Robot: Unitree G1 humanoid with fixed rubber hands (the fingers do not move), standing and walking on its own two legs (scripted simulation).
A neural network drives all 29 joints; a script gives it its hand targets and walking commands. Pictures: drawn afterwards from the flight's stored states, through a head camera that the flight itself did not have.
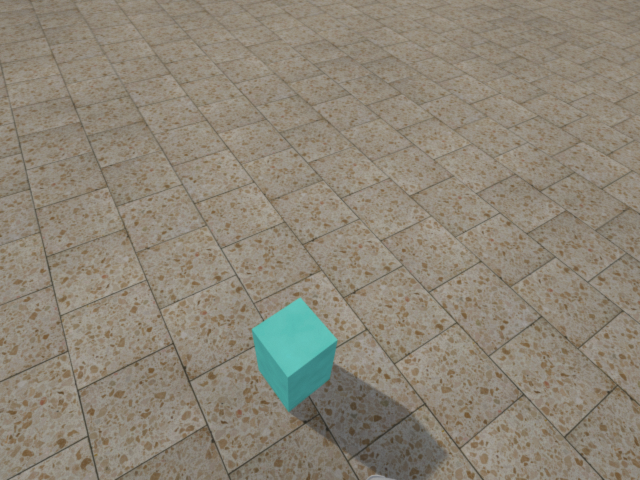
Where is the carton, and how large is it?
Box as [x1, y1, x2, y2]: [252, 297, 337, 411]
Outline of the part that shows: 300,297 252,329 258,368 288,411 329,378 337,340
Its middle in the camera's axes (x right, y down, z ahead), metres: -0.07 +0.36 +1.14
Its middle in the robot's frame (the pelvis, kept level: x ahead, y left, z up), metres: +0.55 +0.02 -0.63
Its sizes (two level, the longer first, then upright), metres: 0.166 0.165 0.288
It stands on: the floor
